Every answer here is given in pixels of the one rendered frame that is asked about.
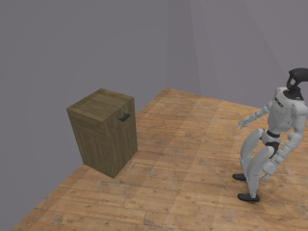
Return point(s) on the handle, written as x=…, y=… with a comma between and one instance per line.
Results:
x=124, y=118

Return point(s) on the drawer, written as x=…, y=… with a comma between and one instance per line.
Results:
x=113, y=121

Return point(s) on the cabinet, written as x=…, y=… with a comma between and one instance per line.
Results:
x=106, y=153

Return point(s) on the right robot hand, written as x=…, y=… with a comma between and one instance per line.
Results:
x=246, y=122

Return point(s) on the left robot upper arm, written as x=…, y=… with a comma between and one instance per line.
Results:
x=299, y=112

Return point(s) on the right robot forearm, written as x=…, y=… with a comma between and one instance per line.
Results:
x=259, y=113

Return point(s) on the robot left foot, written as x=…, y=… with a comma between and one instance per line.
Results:
x=247, y=197

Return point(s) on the right robot upper arm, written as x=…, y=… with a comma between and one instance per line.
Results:
x=275, y=92

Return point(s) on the left robot hand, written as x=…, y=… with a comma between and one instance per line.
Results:
x=269, y=167

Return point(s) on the left robot forearm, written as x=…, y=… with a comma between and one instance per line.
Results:
x=284, y=150

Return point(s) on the robot left thigh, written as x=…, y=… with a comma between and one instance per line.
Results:
x=260, y=158

